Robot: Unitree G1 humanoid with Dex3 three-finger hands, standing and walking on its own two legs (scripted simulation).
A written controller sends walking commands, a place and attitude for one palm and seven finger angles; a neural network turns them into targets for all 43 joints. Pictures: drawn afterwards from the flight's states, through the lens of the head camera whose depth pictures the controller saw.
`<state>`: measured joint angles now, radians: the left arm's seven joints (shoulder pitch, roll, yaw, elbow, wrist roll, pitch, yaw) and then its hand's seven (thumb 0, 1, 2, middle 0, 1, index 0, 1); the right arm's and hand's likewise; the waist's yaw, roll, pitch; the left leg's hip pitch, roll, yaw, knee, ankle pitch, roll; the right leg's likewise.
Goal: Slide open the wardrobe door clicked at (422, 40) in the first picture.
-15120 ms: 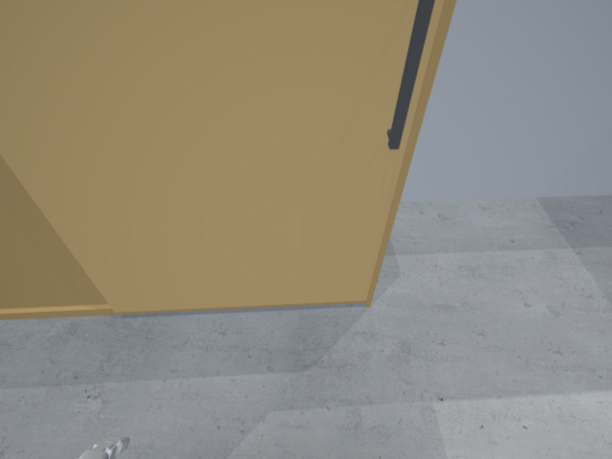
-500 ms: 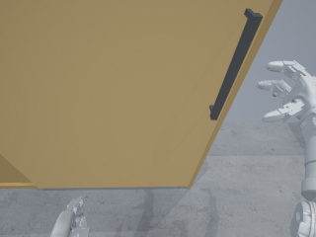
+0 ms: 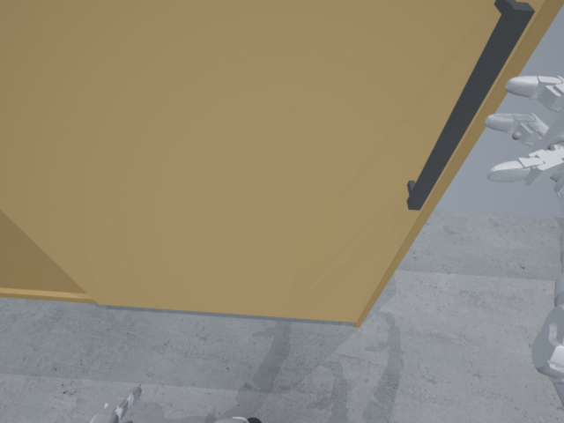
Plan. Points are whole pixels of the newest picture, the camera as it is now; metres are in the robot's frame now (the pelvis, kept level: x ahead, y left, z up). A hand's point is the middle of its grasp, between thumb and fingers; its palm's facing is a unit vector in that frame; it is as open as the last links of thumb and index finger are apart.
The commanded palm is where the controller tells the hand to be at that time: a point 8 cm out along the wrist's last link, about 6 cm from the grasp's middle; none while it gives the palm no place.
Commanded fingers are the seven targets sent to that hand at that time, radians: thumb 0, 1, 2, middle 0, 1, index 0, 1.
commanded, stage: move the hooked fingers beside the handle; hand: right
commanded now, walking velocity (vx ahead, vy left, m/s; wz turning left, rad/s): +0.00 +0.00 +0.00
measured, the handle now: (449, 124) +0.51 -0.16 +0.17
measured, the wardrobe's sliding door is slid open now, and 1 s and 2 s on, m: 0.00 0.00 0.00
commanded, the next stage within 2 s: feel for the door with the fingertips in 0.72 s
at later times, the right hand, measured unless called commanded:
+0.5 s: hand (505, 138) +0.45 -0.21 +0.19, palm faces -0.06 +1.00 -0.01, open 14.0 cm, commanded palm +0.43 -0.27 +0.19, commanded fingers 0.00 0.50 -0.30 0.30 1.20 0.30 1.20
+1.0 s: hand (503, 146) +0.44 -0.21 +0.19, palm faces -0.07 +1.00 -0.02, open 14.0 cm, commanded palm +0.42 -0.25 +0.19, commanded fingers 0.00 0.50 -0.30 0.30 1.20 0.30 1.20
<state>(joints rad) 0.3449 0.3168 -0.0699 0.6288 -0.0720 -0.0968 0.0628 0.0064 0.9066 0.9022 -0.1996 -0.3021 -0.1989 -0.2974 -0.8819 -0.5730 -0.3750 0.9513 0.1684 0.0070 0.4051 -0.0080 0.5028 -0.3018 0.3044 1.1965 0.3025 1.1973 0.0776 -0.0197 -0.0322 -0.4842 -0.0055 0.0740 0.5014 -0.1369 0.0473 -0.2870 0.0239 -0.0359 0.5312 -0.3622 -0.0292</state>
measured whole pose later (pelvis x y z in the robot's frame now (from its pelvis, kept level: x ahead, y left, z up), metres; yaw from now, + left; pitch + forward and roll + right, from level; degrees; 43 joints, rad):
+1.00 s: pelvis +0.01 +0.00 +0.00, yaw -1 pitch +6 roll +0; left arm 0.32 0.31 -0.06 0.61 -0.07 -0.08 0.05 0.01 0.91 0.90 -0.20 -0.30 -0.20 -0.30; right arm -0.78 -0.46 -0.31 0.79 0.20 0.04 0.37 -0.01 0.50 -0.30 0.30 1.20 0.30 1.20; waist 0.04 -0.03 -0.04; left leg -0.45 0.00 0.08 0.50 -0.15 0.04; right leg -0.25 0.03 -0.03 0.52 -0.37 -0.03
